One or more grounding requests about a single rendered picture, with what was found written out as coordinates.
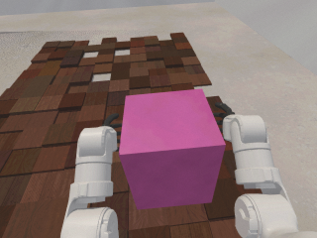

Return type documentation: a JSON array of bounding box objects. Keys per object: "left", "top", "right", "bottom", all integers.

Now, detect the robot left hand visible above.
[{"left": 102, "top": 113, "right": 123, "bottom": 152}]

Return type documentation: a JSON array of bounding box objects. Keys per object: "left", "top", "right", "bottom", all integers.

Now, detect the left robot forearm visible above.
[{"left": 60, "top": 126, "right": 118, "bottom": 238}]

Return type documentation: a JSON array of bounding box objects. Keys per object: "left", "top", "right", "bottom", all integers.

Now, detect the robot right upper arm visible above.
[{"left": 234, "top": 193, "right": 317, "bottom": 238}]

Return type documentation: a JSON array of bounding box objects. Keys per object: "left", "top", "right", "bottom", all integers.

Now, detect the robot left upper arm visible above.
[{"left": 61, "top": 206, "right": 119, "bottom": 238}]

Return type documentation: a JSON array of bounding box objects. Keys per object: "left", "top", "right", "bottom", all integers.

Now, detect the robot right hand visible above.
[{"left": 213, "top": 102, "right": 235, "bottom": 142}]

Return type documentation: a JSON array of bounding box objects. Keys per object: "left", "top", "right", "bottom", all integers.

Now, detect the carton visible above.
[{"left": 119, "top": 88, "right": 226, "bottom": 210}]

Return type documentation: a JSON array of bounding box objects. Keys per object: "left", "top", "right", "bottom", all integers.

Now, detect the right robot forearm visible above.
[{"left": 222, "top": 114, "right": 298, "bottom": 228}]

